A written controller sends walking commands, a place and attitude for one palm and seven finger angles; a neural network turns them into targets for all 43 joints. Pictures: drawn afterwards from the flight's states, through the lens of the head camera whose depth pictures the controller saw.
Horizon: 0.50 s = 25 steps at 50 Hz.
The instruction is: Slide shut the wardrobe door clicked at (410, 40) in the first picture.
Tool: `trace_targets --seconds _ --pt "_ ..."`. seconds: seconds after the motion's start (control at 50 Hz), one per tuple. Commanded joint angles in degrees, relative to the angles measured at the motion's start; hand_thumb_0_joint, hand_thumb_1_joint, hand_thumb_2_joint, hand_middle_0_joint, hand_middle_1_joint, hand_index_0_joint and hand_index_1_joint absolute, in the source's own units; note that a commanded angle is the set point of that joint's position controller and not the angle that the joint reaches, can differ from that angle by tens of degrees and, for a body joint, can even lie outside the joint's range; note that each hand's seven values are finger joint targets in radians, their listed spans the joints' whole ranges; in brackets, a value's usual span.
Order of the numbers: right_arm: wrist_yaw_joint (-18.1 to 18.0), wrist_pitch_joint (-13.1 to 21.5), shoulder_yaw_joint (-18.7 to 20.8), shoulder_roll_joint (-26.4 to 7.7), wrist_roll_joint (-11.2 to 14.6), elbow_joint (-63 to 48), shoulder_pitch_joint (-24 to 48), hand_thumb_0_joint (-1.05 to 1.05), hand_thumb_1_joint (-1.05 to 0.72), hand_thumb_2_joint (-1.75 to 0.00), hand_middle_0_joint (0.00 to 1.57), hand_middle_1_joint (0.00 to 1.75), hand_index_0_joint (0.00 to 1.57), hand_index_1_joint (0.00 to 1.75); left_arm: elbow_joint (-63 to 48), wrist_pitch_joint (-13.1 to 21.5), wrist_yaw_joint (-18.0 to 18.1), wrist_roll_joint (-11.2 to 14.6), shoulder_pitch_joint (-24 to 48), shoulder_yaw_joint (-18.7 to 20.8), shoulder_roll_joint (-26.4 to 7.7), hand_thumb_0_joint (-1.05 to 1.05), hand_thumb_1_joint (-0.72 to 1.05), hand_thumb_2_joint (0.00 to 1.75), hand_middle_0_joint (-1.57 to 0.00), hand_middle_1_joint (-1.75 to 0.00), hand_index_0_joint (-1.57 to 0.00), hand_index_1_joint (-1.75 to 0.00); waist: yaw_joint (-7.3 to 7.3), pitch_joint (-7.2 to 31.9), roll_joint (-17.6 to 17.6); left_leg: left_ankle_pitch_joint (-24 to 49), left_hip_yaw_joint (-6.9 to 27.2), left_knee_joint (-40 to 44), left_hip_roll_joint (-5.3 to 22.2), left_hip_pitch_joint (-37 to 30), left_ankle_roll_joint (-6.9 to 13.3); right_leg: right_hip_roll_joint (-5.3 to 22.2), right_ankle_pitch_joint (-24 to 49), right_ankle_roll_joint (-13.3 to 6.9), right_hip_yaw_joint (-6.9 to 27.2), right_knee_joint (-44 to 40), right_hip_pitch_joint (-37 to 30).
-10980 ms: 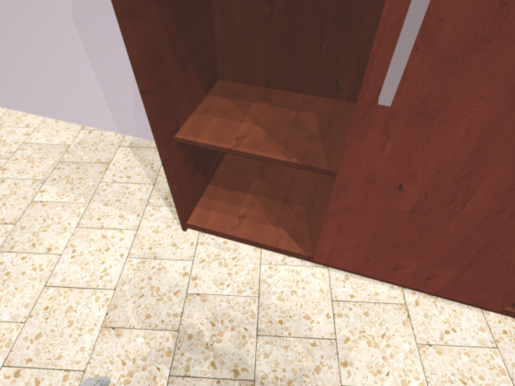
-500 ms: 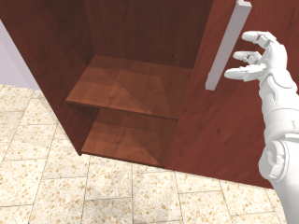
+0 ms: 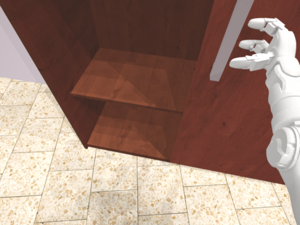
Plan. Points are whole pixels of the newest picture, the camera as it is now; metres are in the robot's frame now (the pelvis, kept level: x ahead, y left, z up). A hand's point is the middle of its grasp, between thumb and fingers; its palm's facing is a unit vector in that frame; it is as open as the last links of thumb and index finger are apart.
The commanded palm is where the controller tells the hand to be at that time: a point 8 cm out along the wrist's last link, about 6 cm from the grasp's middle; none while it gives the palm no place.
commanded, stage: move the hooked fingers beside the handle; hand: right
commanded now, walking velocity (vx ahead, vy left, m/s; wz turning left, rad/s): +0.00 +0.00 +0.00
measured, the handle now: (228, 37) +0.55 -0.10 +0.22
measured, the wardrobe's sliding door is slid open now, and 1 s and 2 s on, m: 0.61 0.61 0.61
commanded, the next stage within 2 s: none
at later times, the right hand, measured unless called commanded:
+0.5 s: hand (251, 47) +0.51 -0.15 +0.22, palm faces +0.03 +1.00 -0.02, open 13.4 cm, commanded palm +0.53 -0.20 +0.20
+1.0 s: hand (250, 47) +0.51 -0.15 +0.22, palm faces +0.05 +1.00 -0.03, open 13.4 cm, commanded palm +0.52 -0.19 +0.20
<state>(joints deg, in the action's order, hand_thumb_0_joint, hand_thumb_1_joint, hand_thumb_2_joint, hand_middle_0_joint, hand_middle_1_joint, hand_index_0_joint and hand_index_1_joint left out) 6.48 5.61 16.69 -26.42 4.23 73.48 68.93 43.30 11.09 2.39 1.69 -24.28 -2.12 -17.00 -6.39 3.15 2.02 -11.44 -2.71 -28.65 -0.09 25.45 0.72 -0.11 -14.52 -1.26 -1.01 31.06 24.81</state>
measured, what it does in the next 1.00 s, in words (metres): stands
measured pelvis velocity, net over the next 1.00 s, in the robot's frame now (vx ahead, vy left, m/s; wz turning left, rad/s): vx -0.01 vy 0.01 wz -0.01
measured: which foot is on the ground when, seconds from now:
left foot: down 0.00-1.00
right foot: down 0.00-1.00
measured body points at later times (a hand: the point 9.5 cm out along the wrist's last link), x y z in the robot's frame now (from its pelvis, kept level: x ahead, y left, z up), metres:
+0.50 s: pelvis -0.01 +0.00 +0.00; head +0.04 +0.01 +0.44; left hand -0.01 +0.28 -0.12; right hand +0.51 -0.21 +0.23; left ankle +0.03 +0.11 -0.73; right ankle +0.01 -0.10 -0.73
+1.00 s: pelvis -0.01 +0.01 -0.01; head +0.05 +0.01 +0.44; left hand +0.00 +0.27 -0.12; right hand +0.50 -0.20 +0.23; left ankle +0.03 +0.11 -0.73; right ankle +0.01 -0.10 -0.73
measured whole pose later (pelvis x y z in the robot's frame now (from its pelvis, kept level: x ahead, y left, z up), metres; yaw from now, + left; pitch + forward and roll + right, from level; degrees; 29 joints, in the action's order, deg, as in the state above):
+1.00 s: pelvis -0.01 +0.01 -0.01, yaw +0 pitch +10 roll +1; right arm 6.4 4.8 15.7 -27.9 5.1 73.3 70.7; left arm 42.9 11.3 2.2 1.9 -25.6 -2.3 -17.4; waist -6.7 3.7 2.3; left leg -11.8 -3.4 -31.0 -0.5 29.4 1.2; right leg 0.4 -15.0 -0.8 -0.3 34.0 29.2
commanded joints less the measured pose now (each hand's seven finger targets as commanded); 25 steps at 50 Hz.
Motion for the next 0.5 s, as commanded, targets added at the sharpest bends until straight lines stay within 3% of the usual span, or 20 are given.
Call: trace_targets --seconds 0.0,0.04,0.06,0.16,0.28,0.36,0.48 --pt "-1.0 1.7 -1.2 -7.1 0.1 -8.5 29.4 0.00 0.50 -0.30 0.30 1.20 0.30 1.20 -3.6 2.0 0.8 0.4 -5.6 3.1 -8.9 0.00 0.90 0.90 -0.20 -0.30 -0.20 -0.30 -4.21 10.8 -2.3 -3.8 2.5 5.2 -0.3 -1.3 0.2 1.0 -5.3 -0.8 2.6 -5.5 -5.4" --pt "-1.1 1.4 -0.1 -9.0 0.2 -7.3 29.2 0.00 0.50 -0.30 0.30 1.20 0.30 1.20 -3.4 2.0 0.8 0.4 -6.2 3.1 -9.5 0.00 0.90 0.90 -0.20 -0.30 -0.20 -0.30 -4.53 11.1 -3.8 -4.8 2.9 5.3 -0.3 -1.2 -0.2 1.1 -6.3 -0.9 2.4 -5.4 -4.1" --pt "-1.0 1.2 -0.9 -8.2 0.1 -6.6 29.2 0.00 0.50 -0.30 0.30 1.20 0.30 1.20 -3.3 2.0 0.9 0.5 -6.1 3.0 -9.3 0.00 0.90 0.90 -0.20 -0.30 -0.20 -0.30 -4.85 10.2 -2.7 -5.4 2.9 5.3 -0.2 -0.5 -0.2 1.2 -7.0 -0.9 2.2 -5.4 -3.9" --pt "-0.6 0.6 -0.1 -9.4 0.2 -4.7 28.0 0.00 0.50 -0.30 0.30 1.20 0.30 1.20 -3.4 2.0 1.0 0.6 -6.9 2.9 -9.8 0.00 0.90 0.90 -0.20 -0.30 -0.20 -0.30 -5.03 9.7 -4.5 -8.1 3.2 5.3 -0.1 0.0 -0.5 1.3 -9.8 -0.9 2.2 -5.2 -1.1" --pt "-0.3 0.2 -0.4 -9.4 0.2 -4.0 27.3 0.00 0.50 -0.30 0.30 1.20 0.30 1.20 -3.5 2.1 1.1 0.7 -7.1 2.9 -10.0 0.00 0.90 0.90 -0.20 -0.30 -0.20 -0.30 -5.29 9.1 -3.7 -9.3 3.3 5.3 0.0 1.1 -0.7 1.4 -10.7 -0.8 2.0 -4.7 -0.3" --pt "0.0 -0.2 0.9 -12.2 0.2 -3.7 26.6 0.00 0.50 -0.30 0.30 1.20 0.30 1.20 -3.9 2.0 1.3 0.9 -7.3 2.9 -10.4 0.00 0.90 0.90 -0.20 -0.30 -0.20 -0.30 -5.17 9.8 -4.9 -10.2 4.1 5.5 0.1 0.0 -0.9 1.5 -10.6 -1.0 1.5 -4.1 1.2" --pt "0.1 -0.2 -0.1 -11.0 0.3 -5.2 27.6 0.00 0.50 -0.30 0.30 1.20 0.30 1.20 -3.9 2.3 1.3 1.0 -7.6 2.9 -10.1 0.00 0.90 0.90 -0.20 -0.30 -0.20 -0.30 -5.33 9.8 -3.2 -10.0 3.7 5.2 0.1 0.7 -0.9 1.6 -10.8 -0.8 1.7 -4.3 0.3"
